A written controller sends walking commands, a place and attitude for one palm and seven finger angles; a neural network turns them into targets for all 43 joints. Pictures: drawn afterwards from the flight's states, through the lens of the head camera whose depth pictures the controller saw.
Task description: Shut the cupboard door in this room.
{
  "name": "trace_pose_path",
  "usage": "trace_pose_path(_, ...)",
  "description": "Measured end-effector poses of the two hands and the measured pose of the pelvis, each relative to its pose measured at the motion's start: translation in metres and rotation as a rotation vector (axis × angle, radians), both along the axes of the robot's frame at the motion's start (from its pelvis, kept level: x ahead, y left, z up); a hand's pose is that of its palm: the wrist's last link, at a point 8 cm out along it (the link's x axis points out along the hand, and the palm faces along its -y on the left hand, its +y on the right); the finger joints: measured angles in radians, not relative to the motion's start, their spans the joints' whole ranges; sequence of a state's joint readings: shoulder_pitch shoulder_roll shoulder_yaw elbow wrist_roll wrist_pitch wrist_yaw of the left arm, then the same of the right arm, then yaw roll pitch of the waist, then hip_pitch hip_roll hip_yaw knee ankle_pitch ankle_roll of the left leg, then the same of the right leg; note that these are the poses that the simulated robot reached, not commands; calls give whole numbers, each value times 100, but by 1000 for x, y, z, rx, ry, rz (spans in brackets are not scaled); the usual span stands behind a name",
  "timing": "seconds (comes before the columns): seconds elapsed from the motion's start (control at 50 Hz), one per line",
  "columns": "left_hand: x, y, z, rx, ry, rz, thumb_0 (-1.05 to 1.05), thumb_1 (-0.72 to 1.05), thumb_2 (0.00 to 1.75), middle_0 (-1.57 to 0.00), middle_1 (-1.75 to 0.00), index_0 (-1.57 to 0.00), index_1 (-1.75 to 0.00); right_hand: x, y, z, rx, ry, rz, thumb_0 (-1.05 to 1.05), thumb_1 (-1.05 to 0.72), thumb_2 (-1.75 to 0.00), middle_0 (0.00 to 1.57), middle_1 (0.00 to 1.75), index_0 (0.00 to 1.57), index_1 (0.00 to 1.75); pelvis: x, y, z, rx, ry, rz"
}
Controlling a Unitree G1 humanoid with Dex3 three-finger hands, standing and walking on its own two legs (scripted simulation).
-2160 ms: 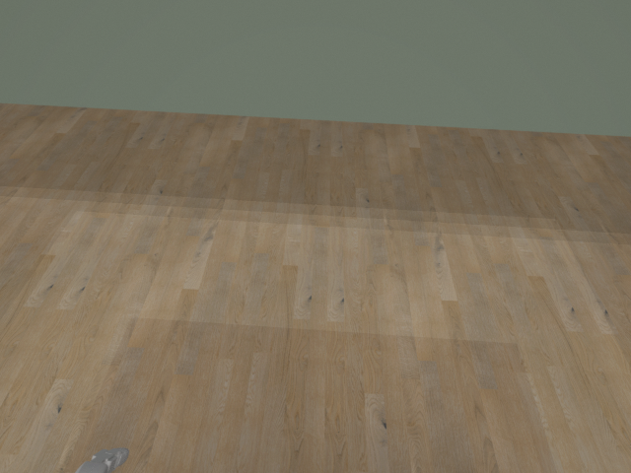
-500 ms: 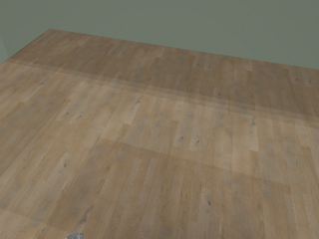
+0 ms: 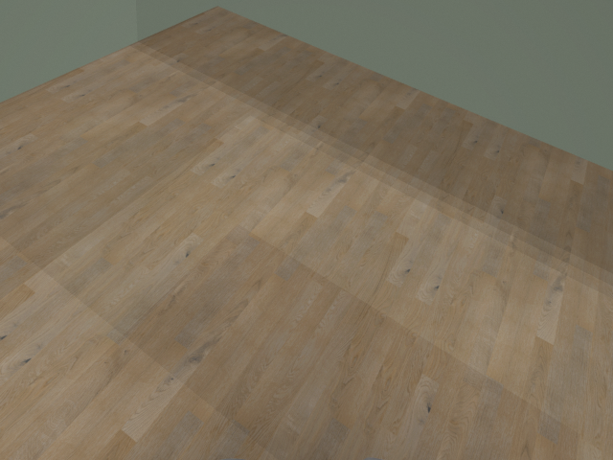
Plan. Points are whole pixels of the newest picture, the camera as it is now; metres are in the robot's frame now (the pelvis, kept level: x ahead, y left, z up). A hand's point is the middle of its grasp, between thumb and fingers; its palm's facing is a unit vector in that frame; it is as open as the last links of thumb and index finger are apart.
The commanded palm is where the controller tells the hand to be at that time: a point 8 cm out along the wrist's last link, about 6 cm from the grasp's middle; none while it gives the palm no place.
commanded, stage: turn or walk to find it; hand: left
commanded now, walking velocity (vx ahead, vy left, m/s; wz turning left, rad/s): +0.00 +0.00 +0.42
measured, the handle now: out of the picture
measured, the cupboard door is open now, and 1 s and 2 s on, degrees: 78 78 78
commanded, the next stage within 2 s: none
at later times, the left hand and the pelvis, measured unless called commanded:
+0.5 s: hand out of the picture +0.05 +0.19 -0.13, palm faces +0.21 -0.94 -0.28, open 7.4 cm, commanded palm none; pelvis -0.02 -0.03 +0.01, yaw +12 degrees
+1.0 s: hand out of the picture -0.14 +0.21 -0.18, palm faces +0.47 -0.85 -0.22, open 7.4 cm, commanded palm none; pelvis -0.06 +0.01 +0.01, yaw +25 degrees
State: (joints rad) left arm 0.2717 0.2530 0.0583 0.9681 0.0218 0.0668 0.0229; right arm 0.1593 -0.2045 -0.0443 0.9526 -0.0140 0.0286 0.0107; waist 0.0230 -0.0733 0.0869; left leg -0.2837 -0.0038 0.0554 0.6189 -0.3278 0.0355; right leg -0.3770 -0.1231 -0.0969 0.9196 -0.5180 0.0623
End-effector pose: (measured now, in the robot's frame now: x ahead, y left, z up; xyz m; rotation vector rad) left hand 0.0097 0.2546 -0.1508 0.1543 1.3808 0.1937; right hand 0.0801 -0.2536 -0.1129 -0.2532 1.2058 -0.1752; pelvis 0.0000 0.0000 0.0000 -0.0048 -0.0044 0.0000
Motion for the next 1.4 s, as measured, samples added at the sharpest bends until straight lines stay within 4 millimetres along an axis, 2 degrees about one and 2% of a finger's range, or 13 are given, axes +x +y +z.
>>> trace_pose_path(0.12, 4, 20, 17, 13, -38, 33, 1, 91, 90, -20, -30, -20, -30, 7, 27, 10, 19, -21, 42, 0, -90, -90, 21, 30, 21, 30, -3, 11, 14, -21, 8, 44)
trace_pose_path(0.22, 20, 24, 29, 37, -119, 53, 1, 91, 90, -20, -30, -20, -30, 0, 34, 5, 44, -7, 57, 0, -90, -90, 21, 30, 21, 30, -7, 12, 16, -16, 6, 86)
trace_pose_path(0.34, 40, 10, 42, 62, -213, 60, 1, 91, 90, -20, -30, -20, -30, -20, 21, -8, 68, 47, 63, 0, -90, -90, 21, 30, 21, 30, -13, 0, 14, -4, 5, 138)
trace_pose_path(0.42, 42, -7, 47, 85, -266, 68, 1, 91, 90, -20, -30, -20, -30, -30, 2, -22, 86, 82, 70, 0, -90, -90, 21, 30, 21, 30, -17, -16, 7, 17, 9, 170)
trace_pose_path(0.58, -5, -35, 52, 93, -240, 154, 1, 91, 90, -20, -30, -21, -30, -28, -26, -23, 76, 132, 132, 1, -91, -90, 20, 30, 20, 29, -25, -34, 12, 25, -12, 261)
trace_pose_path(0.7, -50, -42, 41, 65, -182, 245, 1, 91, 90, -20, -30, -21, -30, -16, -25, -18, 38, 160, 205, 0, -91, -90, 20, 30, 20, 29, -30, -32, 12, 20, -15, 330)
trace_pose_path(0.78, -87, -39, 28, 39, -131, 311, 1, 91, 90, -20, -30, -21, -30, 2, -6, -13, 16, 146, 275, 1, -91, -90, 20, 29, 20, 29, -37, -23, 9, 15, -11, 369)
trace_pose_path(0.9, -148, -18, -1, 4, -48, 420, 1, 91, 90, -20, -30, -21, -30, 36, 47, -7, -6, 28, 396, 1, -91, -90, 20, 29, 20, 29, -53, 1, -4, 5, -11, 422)
trace_pose_path(0.96, -167, -7, 1, 2, -3, 443, 1, 91, 90, -20, -30, -21, -30, 42, 70, 4, 4, -30, 430, 0, -91, -90, 20, 30, 20, 29, -60, 10, 2, -7, -15, 425)
trace_pose_path(1.06, -173, 10, 15, 17, -47, 473, 1, 91, 90, -20, -30, -20, -30, 39, 94, 15, 17, -52, 473, 0, -90, -90, 21, 30, 21, 29, -69, 18, 14, -27, -14, 468)
trace_pose_path(1.16, -167, 20, 27, 51, -119, 491, 1, 91, 90, -20, -30, -20, -30, 27, 100, 13, 36, -36, 493, 0, -90, -90, 21, 30, 21, 30, -77, 19, 17, -26, -13, 507)
trace_pose_path(1.28, -154, 18, 36, 84, -177, 496, 1, 91, 90, -20, -30, -20, -30, 6, 83, 2, 49, 22, 490, 0, -90, -90, 21, 30, 21, 30, -83, 9, 16, -14, -9, 555)
trace_pose_path(1.4, -144, -4, 45, 119, -223, 504, 1, 91, 90, -20, -30, -20, -30, -10, 49, -16, 55, 108, 492, 0, -90, -90, 21, 30, 21, 30, -84, -14, 11, 2, 6, 603)
